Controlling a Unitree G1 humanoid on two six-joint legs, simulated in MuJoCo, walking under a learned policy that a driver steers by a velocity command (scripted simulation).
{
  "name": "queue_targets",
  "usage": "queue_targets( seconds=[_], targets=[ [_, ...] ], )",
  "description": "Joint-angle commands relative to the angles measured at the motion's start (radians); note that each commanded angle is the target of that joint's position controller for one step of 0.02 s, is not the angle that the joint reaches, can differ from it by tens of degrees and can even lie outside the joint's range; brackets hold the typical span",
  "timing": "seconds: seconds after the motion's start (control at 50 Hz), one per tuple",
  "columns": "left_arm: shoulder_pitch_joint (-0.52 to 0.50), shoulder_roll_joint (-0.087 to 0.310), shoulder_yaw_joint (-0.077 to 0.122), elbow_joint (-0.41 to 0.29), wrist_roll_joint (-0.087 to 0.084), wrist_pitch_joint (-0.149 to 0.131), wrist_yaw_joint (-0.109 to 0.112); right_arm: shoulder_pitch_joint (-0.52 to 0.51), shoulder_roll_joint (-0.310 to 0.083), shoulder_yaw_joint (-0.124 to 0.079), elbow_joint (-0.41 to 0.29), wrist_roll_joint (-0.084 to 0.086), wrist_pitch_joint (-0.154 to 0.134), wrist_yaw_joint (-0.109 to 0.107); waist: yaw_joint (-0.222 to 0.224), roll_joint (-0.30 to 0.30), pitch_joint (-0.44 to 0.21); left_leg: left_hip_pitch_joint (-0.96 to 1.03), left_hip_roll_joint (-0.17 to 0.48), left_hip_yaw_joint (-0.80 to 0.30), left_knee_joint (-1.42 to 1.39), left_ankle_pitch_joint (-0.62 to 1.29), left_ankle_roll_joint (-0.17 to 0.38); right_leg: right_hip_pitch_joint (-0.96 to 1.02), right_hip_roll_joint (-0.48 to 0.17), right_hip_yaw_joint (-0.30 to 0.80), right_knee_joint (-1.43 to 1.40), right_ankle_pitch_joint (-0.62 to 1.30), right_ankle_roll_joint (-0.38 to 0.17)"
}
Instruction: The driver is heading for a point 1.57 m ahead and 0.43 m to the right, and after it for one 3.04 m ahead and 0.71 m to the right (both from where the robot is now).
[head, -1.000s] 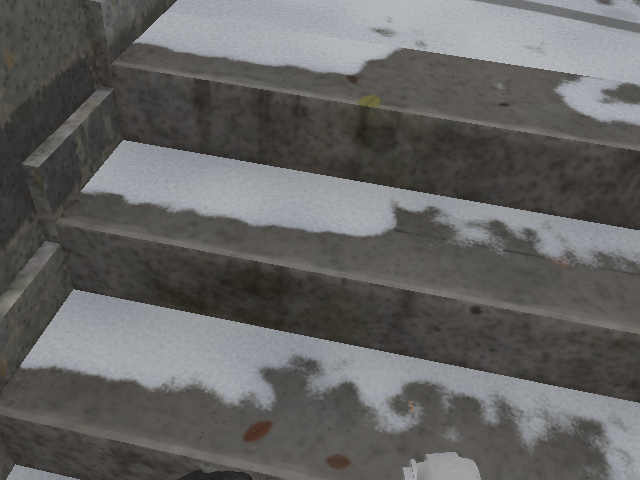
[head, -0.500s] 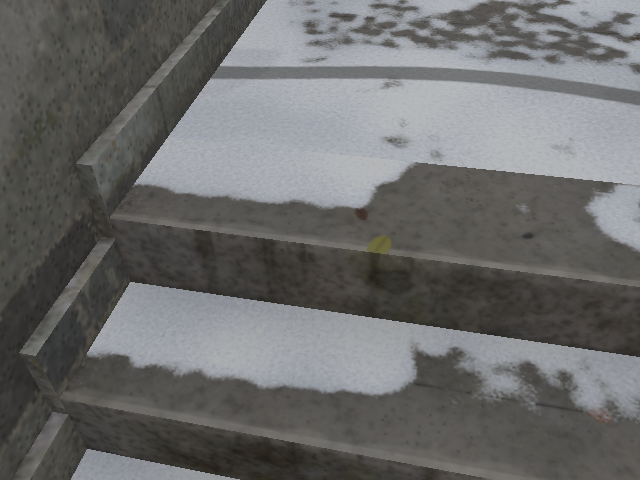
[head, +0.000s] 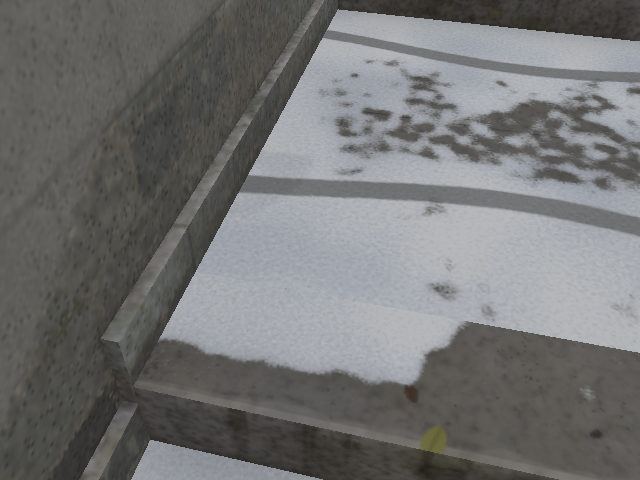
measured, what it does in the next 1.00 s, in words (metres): climbs: right foot 0.17 m higher, then left foot 0.17 m higher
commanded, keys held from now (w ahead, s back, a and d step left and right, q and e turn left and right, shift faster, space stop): w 0.42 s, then no key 0.32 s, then w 0.10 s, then w+e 0.16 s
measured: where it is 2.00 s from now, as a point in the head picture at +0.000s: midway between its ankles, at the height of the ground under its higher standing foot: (409, 338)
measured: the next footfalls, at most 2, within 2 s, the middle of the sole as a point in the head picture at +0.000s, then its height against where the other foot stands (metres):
right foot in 0.38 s outside the picture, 0.17 m higher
left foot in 0.96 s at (244, 423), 0.17 m higher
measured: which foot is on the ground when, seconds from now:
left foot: down 0.00-0.40, up 0.42-0.94, down 0.96-1.00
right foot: up 0.00-0.36, down 0.38-1.00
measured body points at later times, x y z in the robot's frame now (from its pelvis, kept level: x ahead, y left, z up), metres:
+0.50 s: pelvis +0.26 -0.03 +0.12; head +0.25 -0.02 +0.57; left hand +0.41 +0.20 +0.01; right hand +0.26 -0.27 -0.02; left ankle +0.13 +0.11 -0.40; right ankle +0.30 -0.09 -0.53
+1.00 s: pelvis +0.43 +0.02 +0.21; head +0.48 +0.04 +0.66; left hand +0.41 +0.25 +0.05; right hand +0.63 -0.15 +0.11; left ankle +0.50 +0.16 -0.37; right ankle +0.31 -0.09 -0.52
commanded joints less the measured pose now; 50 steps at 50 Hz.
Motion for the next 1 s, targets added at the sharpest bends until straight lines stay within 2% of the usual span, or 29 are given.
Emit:
queue_targets(
  seconds=[0.02, 0.06, 0.1, 0.12, 0.16, 0.22, 0.28, 0.3, 0.34, 0.38, 0.4, 0.42, 0.44, 0.48, 0.52, 0.54, 0.6, 0.62, 0.66, 0.74, 0.78, 0.84, 0.88, 0.9, 0.92, 0.94, 0.96, 0.98, 1.0],
  targets=[
    [0.086, -0.205, -0.091, -0.046, -0.015, 0.024, 0.004, -0.086, 0.146, 0.053, -0.017, -0.024, -0.027, 0.024, 0.106, 0.021, 0.127, -0.005, 0.150, -0.152, -0.337, 0.186, -0.110, -0.339, -0.037, 0.031, 0.028, 0.087, 0.003],
    [0.033, -0.202, -0.104, -0.065, -0.017, 0.044, 0.016, -0.056, 0.122, 0.071, 0.000, -0.031, -0.027, 0.021, 0.101, 0.089, 0.127, -0.080, 0.148, -0.129, -0.381, 0.214, -0.073, -0.407, -0.023, -0.060, 0.156, 0.121, 0.054],
    [-0.083, -0.201, -0.110, -0.112, 0.015, 0.057, 0.039, 0.002, 0.049, 0.064, 0.031, -0.024, -0.037, 0.015, 0.073, 0.122, 0.197, -0.139, 0.154, -0.134, -0.451, 0.168, -0.065, -0.467, -0.038, -0.111, 0.156, 0.093, 0.100],
    [-0.202, -0.183, -0.118, -0.164, 0.022, 0.051, 0.044, 0.056, 0.027, 0.057, 0.039, -0.001, -0.033, 0.011, 0.030, 0.132, 0.194, -0.138, 0.151, -0.139, -0.510, 0.119, -0.062, -0.455, -0.056, -0.161, 0.027, 0.039, 0.120],
    [-0.432, -0.174, -0.136, -0.232, -0.011, 0.043, 0.053, 0.231, 0.005, 0.043, 0.072, 0.034, -0.032, -0.034, -0.072, 0.147, 0.182, -0.055, 0.186, -0.211, -0.657, 0.147, -0.015, -0.439, -0.090, -0.326, -0.149, -0.094, 0.166],
    [-0.536, -0.211, -0.144, -0.265, 0.009, 0.044, 0.032, 0.422, 0.001, 0.019, 0.118, 0.043, -0.014, -0.085, -0.129, 0.172, 0.106, 0.442, 0.268, -0.318, -0.620, 0.429, 0.003, -0.599, -0.182, -0.305, -0.171, -0.247, 0.181],
    [-0.472, -0.213, -0.143, -0.237, 0.009, 0.038, -0.005, 0.357, -0.023, 0.002, 0.079, 0.030, 0.006, -0.089, -0.066, 0.082, 0.069, 0.638, 0.277, -0.215, -0.588, 0.748, 0.015, -0.551, -0.183, -0.317, -0.248, -0.385, 0.125],
    [-0.502, -0.196, -0.137, -0.245, 0.002, 0.023, -0.011, 0.285, 0.005, 0.010, 0.064, 0.043, 0.025, -0.090, -0.028, 0.087, 0.090, 0.508, 0.209, -0.086, -0.563, 1.176, -0.007, -0.290, -0.146, -0.392, -0.511, -0.458, 0.097],
    [-0.557, -0.168, -0.112, -0.300, -0.009, 0.024, -0.005, 0.363, -0.047, 0.004, 0.068, 0.007, -0.014, -0.072, -0.020, 0.167, -0.031, 0.426, 0.278, -0.134, -0.537, 1.880, 0.059, 0.166, -0.011, -0.477, -0.726, -0.569, 0.069],
    [-0.135, 0.001, -0.027, -0.185, 0.029, 0.063, 0.008, 0.166, -0.174, -0.028, 0.009, 0.023, -0.037, -0.057, 0.200, 0.317, -0.171, 0.539, 0.292, -0.170, -0.199, 2.157, 0.116, 0.428, -0.042, -0.245, -0.956, -0.598, 0.010],
    [0.087, 0.111, 0.013, -0.109, 0.067, 0.077, 0.024, 0.067, -0.229, -0.052, -0.029, 0.020, -0.068, -0.040, 0.293, 0.227, -0.307, 0.357, 0.214, -0.177, 0.062, 1.988, 0.108, 0.733, -0.144, 0.020, -1.068, -0.173, -0.045],
    [0.214, 0.199, 0.048, -0.039, 0.074, 0.115, 0.065, 0.096, -0.096, -0.040, -0.058, 0.023, -0.095, -0.001, 0.249, -0.244, -0.340, -0.090, -0.018, -0.206, 0.510, 0.803, 0.036, 1.029, -0.351, 0.486, -1.497, 0.122, -0.237],
    [0.229, 0.163, 0.043, -0.014, 0.096, 0.118, 0.080, 0.106, -0.024, -0.049, -0.020, 0.039, -0.113, 0.040, 0.203, -0.247, -0.377, -0.242, -0.173, -0.476, 1.086, 0.136, -0.015, 0.977, -0.423, 0.835, -1.720, -0.092, -0.306],
    [0.056, -0.046, 0.001, 0.063, 0.023, 0.099, 0.070, -0.125, 0.093, -0.011, -0.231, 0.046, -0.081, 0.047, 0.032, -0.076, 0.060, -0.577, -0.112, -0.419, 1.407, 0.048, -0.001, 0.630, -0.343, 0.449, -1.682, -0.398, -0.127],
    [-0.021, -0.180, -0.027, 0.121, 0.044, 0.081, 0.042, -0.041, 0.125, 0.019, -0.274, 0.027, -0.050, 0.015, -0.083, 0.057, 0.157, -0.563, -0.078, -0.409, 1.450, 0.085, 0.029, 0.449, -0.257, 0.136, -1.630, -0.275, 0.017],
    [-0.046, -0.197, -0.033, 0.125, 0.060, 0.082, 0.027, 0.022, 0.147, 0.031, -0.273, 0.047, -0.049, 0.005, -0.119, 0.047, 0.170, -0.567, -0.082, -0.426, 1.460, 0.101, 0.038, 0.411, -0.229, 0.039, -1.633, -0.208, 0.055],
    [-0.051, -0.107, -0.020, 0.116, 0.068, 0.084, 0.010, 0.054, 0.152, 0.051, -0.284, 0.068, -0.037, -0.038, -0.163, 0.034, 0.206, -0.562, -0.078, -0.407, 1.234, 0.245, -0.011, 0.313, -0.177, -0.189, -1.649, 0.022, 0.144],
    [-0.055, -0.088, -0.024, 0.118, 0.079, 0.080, 0.012, -0.006, 0.140, 0.055, -0.310, 0.035, -0.027, -0.055, -0.161, 0.028, 0.204, -0.490, -0.068, -0.353, 1.078, 0.319, -0.037, 0.254, -0.125, -0.267, -1.656, 0.099, 0.169],
    [0.017, -0.085, -0.039, 0.157, 0.100, 0.074, 0.022, -0.022, 0.121, 0.042, -0.286, 0.011, -0.012, -0.077, -0.139, -0.051, 0.101, -0.446, -0.054, -0.229, 1.065, 0.409, -0.089, 0.351, -0.126, -0.283, -1.626, 0.346, 0.128],
    [0.213, 0.015, -0.004, 0.179, 0.058, 0.092, 0.089, -0.172, 0.107, 0.044, -0.303, 0.034, -0.016, -0.067, -0.011, -0.104, 0.048, -0.750, -0.015, -0.294, 1.138, 0.196, -0.130, 0.857, -0.248, -0.127, -1.619, 0.580, 0.062],
    [0.217, 0.084, 0.022, 0.167, 0.040, 0.097, 0.118, -0.245, 0.042, 0.024, -0.333, 0.049, 0.004, -0.062, 0.017, -0.126, 0.074, -0.835, 0.033, -0.285, 1.131, 0.055, -0.160, 1.000, -0.328, -0.068, -1.669, 0.503, 0.018],
    [0.276, 0.034, 0.027, 0.161, 0.028, 0.100, 0.139, -0.347, 0.079, 0.024, -0.363, 0.053, 0.034, -0.064, 0.080, -0.068, 0.152, -1.029, 0.068, -0.326, 1.259, -0.117, -0.189, 1.181, -0.433, 0.022, -1.683, 0.463, -0.011],
    [0.309, 0.010, 0.029, 0.165, 0.008, 0.133, 0.158, -0.426, 0.119, 0.040, -0.410, 0.047, 0.025, -0.045, 0.092, -0.113, 0.194, -1.132, 0.140, -0.273, 1.281, -0.253, -0.194, 1.222, -0.415, 0.013, -1.676, 0.468, -0.005],
    [0.308, 0.023, 0.045, 0.150, -0.018, 0.138, 0.168, -0.495, 0.135, 0.054, -0.450, 0.039, 0.011, -0.030, 0.087, -0.088, 0.182, -1.062, 0.180, -0.223, 1.044, -0.261, -0.177, 1.152, -0.336, -0.064, -1.675, 0.353, 0.037],
    [0.233, 0.025, 0.051, 0.123, -0.016, 0.144, 0.172, -0.508, 0.148, 0.065, -0.470, 0.024, 0.001, -0.021, 0.057, -0.082, 0.156, -0.790, 0.189, -0.153, 0.787, -0.137, -0.155, 0.947, -0.255, -0.132, -1.706, 0.344, 0.055],
    [0.133, 0.045, 0.051, 0.046, 0.017, 0.136, 0.144, -0.483, 0.107, 0.053, -0.469, 0.028, 0.006, -0.030, 0.061, 0.040, 0.136, -0.407, 0.144, -0.100, 0.576, 0.076, -0.149, 0.682, -0.303, -0.098, -1.750, 0.723, 0.070],
    [0.063, 0.158, 0.089, 0.037, 0.009, 0.124, 0.130, -0.309, 0.066, 0.012, -0.411, 0.020, 0.011, -0.055, -0.056, -0.070, 0.021, -0.061, 0.071, -0.085, 0.464, 0.072, -0.127, 0.610, -0.233, -0.161, -1.676, 1.005, 0.073],
    [0.066, 0.256, 0.116, 0.031, -0.046, 0.132, 0.127, -0.078, -0.040, -0.027, -0.369, 0.015, 0.013, -0.077, -0.187, -0.136, -0.118, 0.178, 0.024, -0.033, 0.219, 0.014, -0.113, 0.645, -0.127, -0.195, -1.525, 1.028, 0.082],
    [0.008, 0.202, 0.105, -0.034, -0.060, 0.121, 0.096, 0.156, -0.213, -0.084, -0.280, 0.016, 0.027, -0.097, -0.278, 0.004, -0.250, 0.642, 0.153, -0.192, -0.015, 0.355, -0.053, 0.438, -0.013, -0.202, -1.205, 0.616, 0.228]
  ],
)
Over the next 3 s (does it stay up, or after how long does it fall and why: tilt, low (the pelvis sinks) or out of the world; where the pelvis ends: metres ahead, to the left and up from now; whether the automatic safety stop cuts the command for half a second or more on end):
stays up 1.19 -0.46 0.37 its command is cut before an obstacle after 0.8 s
